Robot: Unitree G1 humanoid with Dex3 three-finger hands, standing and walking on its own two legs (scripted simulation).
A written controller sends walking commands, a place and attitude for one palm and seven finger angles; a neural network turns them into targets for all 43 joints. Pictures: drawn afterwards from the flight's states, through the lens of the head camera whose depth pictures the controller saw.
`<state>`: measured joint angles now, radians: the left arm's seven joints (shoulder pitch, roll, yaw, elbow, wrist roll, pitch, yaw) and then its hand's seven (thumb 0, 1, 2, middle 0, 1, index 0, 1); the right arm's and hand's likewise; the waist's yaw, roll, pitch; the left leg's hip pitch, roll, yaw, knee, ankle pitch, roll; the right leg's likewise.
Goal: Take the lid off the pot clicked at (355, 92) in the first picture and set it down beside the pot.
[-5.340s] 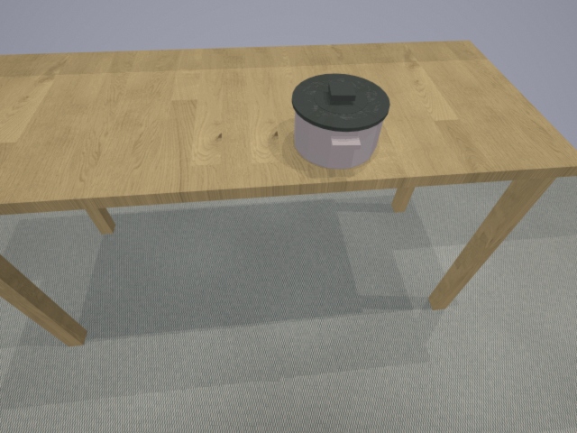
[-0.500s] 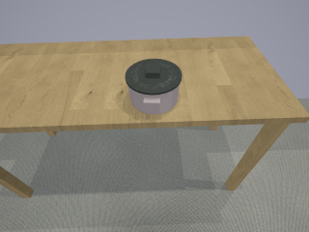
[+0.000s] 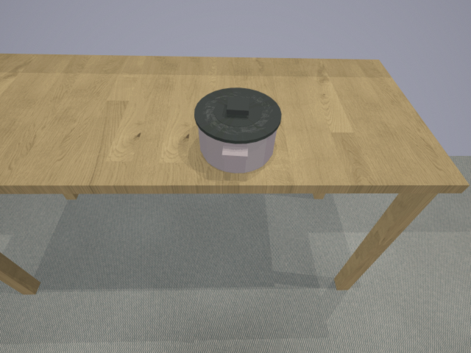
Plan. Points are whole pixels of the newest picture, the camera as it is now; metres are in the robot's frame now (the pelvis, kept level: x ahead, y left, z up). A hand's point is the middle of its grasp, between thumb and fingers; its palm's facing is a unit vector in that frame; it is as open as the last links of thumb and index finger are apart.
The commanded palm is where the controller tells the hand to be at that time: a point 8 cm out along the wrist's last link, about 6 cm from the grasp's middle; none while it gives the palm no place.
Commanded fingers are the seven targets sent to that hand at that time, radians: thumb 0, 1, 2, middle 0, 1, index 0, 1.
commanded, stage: shuffle to correct the standing spot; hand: left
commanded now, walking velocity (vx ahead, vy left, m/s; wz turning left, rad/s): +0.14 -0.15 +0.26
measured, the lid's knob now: (238, 105) +0.58 +0.04 +0.11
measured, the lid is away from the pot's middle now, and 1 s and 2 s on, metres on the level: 0.00 0.00 0.00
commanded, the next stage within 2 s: come to a stop and stand still in 0.82 s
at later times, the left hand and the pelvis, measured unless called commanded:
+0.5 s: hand out of the picture +0.00 +0.12 -0.19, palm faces +0.05 -0.99 -0.14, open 7.4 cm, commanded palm none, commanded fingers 0.00 0.90 0.90 -0.20 -0.30 -0.20 -0.30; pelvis +0.05 -0.04 -0.01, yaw +0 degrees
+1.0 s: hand out of the picture +0.09 +0.06 -0.21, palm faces +0.13 -0.98 -0.15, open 7.4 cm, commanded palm none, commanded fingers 0.00 0.90 0.90 -0.20 -0.30 -0.20 -0.30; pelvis +0.13 -0.10 -0.02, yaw +4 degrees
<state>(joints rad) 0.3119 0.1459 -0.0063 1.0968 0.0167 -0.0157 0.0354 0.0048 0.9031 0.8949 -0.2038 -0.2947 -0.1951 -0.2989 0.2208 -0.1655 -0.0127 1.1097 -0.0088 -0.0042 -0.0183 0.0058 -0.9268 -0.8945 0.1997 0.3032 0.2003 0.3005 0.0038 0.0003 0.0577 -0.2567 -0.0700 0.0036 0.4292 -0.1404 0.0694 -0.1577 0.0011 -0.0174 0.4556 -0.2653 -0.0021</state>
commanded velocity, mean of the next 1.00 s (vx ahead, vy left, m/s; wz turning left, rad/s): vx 0.10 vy -0.13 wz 0.07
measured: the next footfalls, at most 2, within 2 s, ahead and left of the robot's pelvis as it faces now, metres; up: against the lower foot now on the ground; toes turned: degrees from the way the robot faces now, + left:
right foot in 0.64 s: +0.09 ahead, -0.17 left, +0.00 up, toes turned +2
left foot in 0.96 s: +0.17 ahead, -0.01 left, +0.00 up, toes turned +7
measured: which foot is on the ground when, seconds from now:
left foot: down 0.00-0.64, up 0.66-0.94, down 0.96-1.00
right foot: down 0.00-0.44, up 0.46-0.62, down 0.64-0.98, up 1.00-1.00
